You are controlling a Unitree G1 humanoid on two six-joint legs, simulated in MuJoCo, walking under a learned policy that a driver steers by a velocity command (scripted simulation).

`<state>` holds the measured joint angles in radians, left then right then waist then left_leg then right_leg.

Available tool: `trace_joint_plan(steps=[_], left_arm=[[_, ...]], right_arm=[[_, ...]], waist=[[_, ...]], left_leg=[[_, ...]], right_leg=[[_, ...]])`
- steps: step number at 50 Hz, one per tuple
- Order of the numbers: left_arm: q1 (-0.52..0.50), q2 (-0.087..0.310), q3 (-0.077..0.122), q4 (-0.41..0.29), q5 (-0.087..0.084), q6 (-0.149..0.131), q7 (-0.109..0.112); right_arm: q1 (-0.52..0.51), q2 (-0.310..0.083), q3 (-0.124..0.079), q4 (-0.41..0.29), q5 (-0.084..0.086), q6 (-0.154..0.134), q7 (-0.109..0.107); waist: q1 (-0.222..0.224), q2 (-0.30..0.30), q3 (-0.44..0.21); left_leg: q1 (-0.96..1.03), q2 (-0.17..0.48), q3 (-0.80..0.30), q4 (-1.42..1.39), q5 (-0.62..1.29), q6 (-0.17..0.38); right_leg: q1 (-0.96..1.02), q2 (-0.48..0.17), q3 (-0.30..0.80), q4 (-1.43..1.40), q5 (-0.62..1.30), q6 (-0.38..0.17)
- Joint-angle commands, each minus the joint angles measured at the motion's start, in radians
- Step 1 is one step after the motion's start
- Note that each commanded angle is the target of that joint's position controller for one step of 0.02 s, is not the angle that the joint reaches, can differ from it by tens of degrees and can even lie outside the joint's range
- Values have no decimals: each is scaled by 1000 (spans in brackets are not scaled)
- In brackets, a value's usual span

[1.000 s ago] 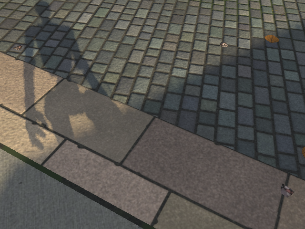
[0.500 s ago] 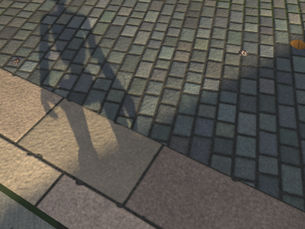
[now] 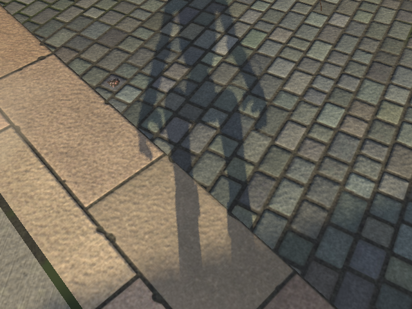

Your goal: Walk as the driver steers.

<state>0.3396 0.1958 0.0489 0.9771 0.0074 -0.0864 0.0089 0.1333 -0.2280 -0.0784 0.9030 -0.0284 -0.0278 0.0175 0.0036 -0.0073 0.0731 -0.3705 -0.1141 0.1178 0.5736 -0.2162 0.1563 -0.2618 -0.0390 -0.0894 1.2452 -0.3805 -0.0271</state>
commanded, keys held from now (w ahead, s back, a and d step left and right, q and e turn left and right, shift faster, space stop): w+q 0.04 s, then e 0.96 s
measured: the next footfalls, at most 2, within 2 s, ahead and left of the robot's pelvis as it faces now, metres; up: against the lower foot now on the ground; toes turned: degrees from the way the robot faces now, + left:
right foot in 0.40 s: +0.33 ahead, -0.09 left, +0.00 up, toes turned -4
left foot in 0.96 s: +0.32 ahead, +0.09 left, +0.00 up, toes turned -27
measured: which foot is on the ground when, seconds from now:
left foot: down 0.00-0.38, up 0.40-0.94, down 0.96-1.00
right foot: up 0.00-0.38, down 0.40-0.96, up 0.98-1.00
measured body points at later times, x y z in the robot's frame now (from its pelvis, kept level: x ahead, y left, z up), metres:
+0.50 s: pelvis +0.21 -0.03 +0.01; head +0.25 -0.04 +0.45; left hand +0.30 +0.23 -0.12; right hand +0.27 -0.29 -0.14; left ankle +0.12 +0.07 -0.63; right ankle +0.29 -0.09 -0.72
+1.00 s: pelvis +0.25 +0.02 +0.02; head +0.28 +0.02 +0.47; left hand +0.44 +0.24 -0.11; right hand +0.26 -0.29 -0.09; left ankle +0.28 +0.11 -0.72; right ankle +0.28 -0.09 -0.71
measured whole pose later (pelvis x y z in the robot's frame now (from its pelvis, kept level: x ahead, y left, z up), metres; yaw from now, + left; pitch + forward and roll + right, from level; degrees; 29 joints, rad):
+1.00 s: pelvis +0.25 +0.02 +0.02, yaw -22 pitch +2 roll +0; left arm 0.22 0.29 0.10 0.80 0.01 0.05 0.00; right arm 0.19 -0.27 -0.03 0.78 -0.02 0.01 -0.06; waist 0.02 -0.04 0.02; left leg -0.24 -0.05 -0.06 0.46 -0.22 0.04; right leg -0.41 0.19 0.21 0.58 -0.29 -0.02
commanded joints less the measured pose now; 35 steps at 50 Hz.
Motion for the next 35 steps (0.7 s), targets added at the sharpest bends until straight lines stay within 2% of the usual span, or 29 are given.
trace_joint_plan(steps=[1,2,3,4,6,10,13,16,18,19,20,21,22,23,24,25,27,29,35], left_arm=[[-73,121,23,-132,9,-31,-6],[-45,109,20,-128,30,-9,-7],[-19,96,18,-119,37,13,-10],[1,82,15,-114,39,29,-13],[-15,69,10,-114,34,42,-17],[-139,67,-3,-142,10,47,-21],[-197,66,-13,-149,2,44,-15],[-157,104,-3,-141,16,37,-11],[-39,128,11,-106,21,29,-6],[50,134,19,-83,25,19,-2],[134,194,38,-73,31,11,3],[93,275,55,-88,19,22,3],[74,261,55,-99,-23,35,-7],[-10,217,51,-127,-21,49,-7],[-69,163,36,-142,-11,65,-5],[-84,139,29,-147,-6,74,-2],[-72,150,33,-145,3,81,2],[-62,186,45,-151,7,78,-1],[-51,219,63,-180,8,103,1]], right_arm=[[136,-118,-29,2,15,-7,-20],[117,-101,-21,-3,21,-17,-24],[119,-93,-14,-4,25,-32,-24],[132,-100,-11,4,28,-46,-23],[175,-111,-7,28,24,-58,-21],[207,-97,11,47,17,-54,-21],[231,-96,19,64,9,-51,-35],[203,-114,18,64,7,-42,-60],[173,-138,9,54,11,-34,-75],[141,-154,3,44,17,-30,-77],[114,-165,-1,7,26,-34,-76],[229,-54,16,-16,32,-29,-64],[264,-67,22,-1,4,-12,-54],[203,-91,16,-7,1,-2,-51],[142,-103,11,-24,-3,3,-49],[108,-110,7,-39,-6,11,-47],[127,-85,13,-47,-10,41,-45],[137,-70,17,-54,-3,54,-48],[27,-97,12,-110,4,70,-58]], waist=[[-15,-72,-55],[13,-57,-58],[31,-48,-62],[43,-36,-62],[42,0,-54],[-8,81,-51],[-44,92,-63],[-18,103,-73],[31,103,-102],[87,76,-124],[132,-17,-191],[20,-234,-266],[16,-126,-366],[12,-52,-241],[0,13,-132],[-10,26,-90],[-22,-24,-103],[-23,-40,-135],[28,-106,-133]], left_leg=[[338,342,-495,-345,223,179],[279,304,-436,-351,301,165],[254,291,-380,-346,451,152],[232,279,-325,-338,611,144],[210,244,-225,-327,839,95],[255,188,-104,-328,914,-31],[350,221,-72,-311,907,-52],[417,267,-61,-199,1009,-50],[431,284,-66,-26,1066,-49],[396,265,-49,135,960,-60],[244,184,-7,428,605,-89],[-66,-29,-5,760,-400,-134],[-99,27,-172,820,-377,-132],[-143,68,-182,832,-318,-139],[-168,97,-176,768,-273,-145],[-165,116,-172,702,-243,-154],[-104,111,-155,619,-191,-173],[-98,105,-151,558,-171,-188],[-165,112,-177,383,-149,-213]], right_leg=[[-415,-72,129,22,71,6],[-351,-78,128,-20,76,22],[-313,-80,116,-54,73,34],[-292,-74,96,-88,72,45],[-268,-62,60,-187,141,49],[-242,-28,12,-425,313,17],[-227,4,5,-553,392,-10],[-182,53,-4,-604,296,-45],[-94,91,-10,-667,224,-80],[0,84,11,-785,324,-104],[173,-50,177,-806,779,-167],[388,-324,515,-749,1450,-353],[368,-346,594,-816,1264,-412],[242,-307,533,-856,982,-397],[118,-246,478,-908,778,-351],[53,-197,437,-940,670,-309],[-14,-131,383,-964,578,-264],[-8,-106,376,-961,548,-244],[39,-79,489,-1004,122,-188]])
